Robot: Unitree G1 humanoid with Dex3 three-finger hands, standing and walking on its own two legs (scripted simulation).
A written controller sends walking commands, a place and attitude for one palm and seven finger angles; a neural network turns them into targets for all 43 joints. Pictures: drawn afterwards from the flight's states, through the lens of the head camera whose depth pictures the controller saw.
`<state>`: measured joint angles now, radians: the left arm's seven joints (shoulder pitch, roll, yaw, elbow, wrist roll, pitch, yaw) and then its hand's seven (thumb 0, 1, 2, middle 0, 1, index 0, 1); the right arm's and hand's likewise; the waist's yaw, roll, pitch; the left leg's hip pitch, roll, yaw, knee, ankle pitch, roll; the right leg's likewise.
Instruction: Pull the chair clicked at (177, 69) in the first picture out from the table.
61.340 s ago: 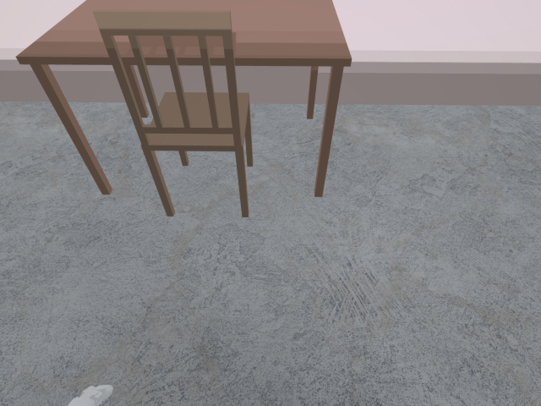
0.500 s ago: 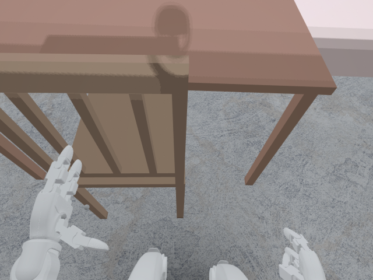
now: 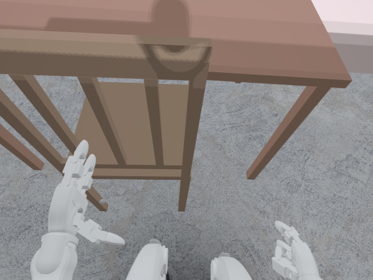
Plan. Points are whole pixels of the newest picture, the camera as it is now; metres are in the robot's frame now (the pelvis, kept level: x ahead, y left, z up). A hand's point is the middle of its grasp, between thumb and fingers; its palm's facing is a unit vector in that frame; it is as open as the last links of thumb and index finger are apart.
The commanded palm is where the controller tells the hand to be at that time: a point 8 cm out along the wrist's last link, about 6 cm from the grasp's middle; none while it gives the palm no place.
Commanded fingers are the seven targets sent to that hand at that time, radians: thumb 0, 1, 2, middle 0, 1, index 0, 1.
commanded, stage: aim the fingers beside a spindle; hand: left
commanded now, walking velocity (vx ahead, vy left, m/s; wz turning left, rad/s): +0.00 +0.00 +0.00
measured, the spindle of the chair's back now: (109, 129) +0.42 +0.20 +0.03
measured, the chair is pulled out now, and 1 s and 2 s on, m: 0.04 0.04 0.04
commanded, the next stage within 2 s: none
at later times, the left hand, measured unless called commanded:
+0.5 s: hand (111, 201) +0.26 +0.16 +0.02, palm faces +0.05 -1.00 -0.04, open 17.0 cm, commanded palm +0.24 +0.21 +0.02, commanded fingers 0.00 -0.50 0.30 -0.06 -0.08 -0.06 -0.08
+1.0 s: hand (115, 205) +0.26 +0.16 +0.01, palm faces +0.03 -1.00 -0.03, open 17.0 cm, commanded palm +0.24 +0.22 +0.02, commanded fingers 0.00 -0.50 0.30 -0.06 -0.08 -0.06 -0.08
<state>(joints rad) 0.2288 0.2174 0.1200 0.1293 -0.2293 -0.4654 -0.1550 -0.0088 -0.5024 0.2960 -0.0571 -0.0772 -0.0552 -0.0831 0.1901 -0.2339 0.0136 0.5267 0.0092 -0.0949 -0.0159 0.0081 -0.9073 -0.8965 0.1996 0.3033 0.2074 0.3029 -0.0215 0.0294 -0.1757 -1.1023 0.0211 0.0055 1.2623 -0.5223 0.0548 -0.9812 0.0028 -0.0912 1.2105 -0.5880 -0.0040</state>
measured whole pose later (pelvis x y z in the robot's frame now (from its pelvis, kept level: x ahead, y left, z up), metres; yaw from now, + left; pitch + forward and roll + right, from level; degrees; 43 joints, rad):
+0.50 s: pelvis +0.00 +0.00 -0.01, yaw +0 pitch +22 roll -4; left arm 0.26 0.20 0.07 0.07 -0.18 -0.48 -0.08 -0.01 -0.50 0.30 -0.06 -0.08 -0.06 -0.08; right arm 0.19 -0.23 0.01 0.51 0.00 -0.05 0.00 0.01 -0.91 -0.90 0.20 0.30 0.21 0.30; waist -0.02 0.04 -0.19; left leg -1.14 0.02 0.00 1.30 -0.54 0.05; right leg -1.02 0.01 -0.09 1.25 -0.61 -0.01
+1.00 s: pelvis +0.00 -0.02 -0.01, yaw +0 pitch +22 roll -3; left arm 0.26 0.22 0.12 0.14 -0.24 -0.46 -0.16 -0.01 -0.50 0.30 -0.06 -0.08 -0.05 -0.08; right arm 0.19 -0.24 0.00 0.53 0.01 -0.07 -0.02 0.01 -0.91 -0.90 0.20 0.30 0.21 0.30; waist -0.03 0.04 -0.19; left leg -1.13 0.04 -0.01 1.29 -0.54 0.02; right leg -1.02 0.02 -0.10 1.26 -0.62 -0.04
